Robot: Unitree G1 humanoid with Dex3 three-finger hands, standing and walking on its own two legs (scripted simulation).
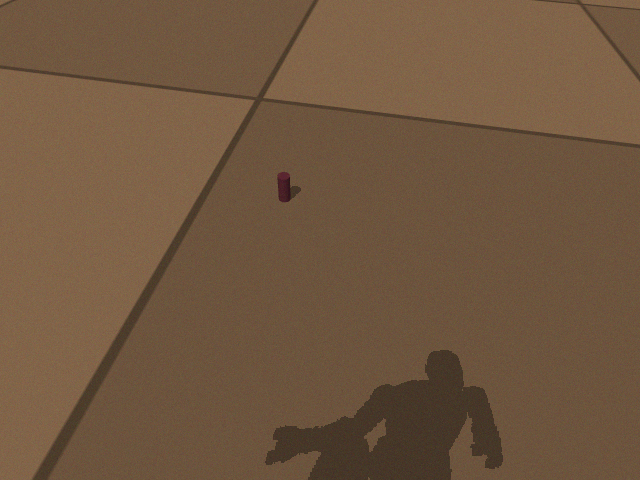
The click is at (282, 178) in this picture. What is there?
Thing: squat round
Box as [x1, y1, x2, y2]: [277, 172, 290, 201]
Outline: 281,172 277,175 279,199 281,201 287,201 290,198 289,175 286,172
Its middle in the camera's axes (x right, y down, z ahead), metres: -0.17 -0.23 +1.81
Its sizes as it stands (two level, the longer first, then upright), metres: 0.055 0.055 0.135
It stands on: the floor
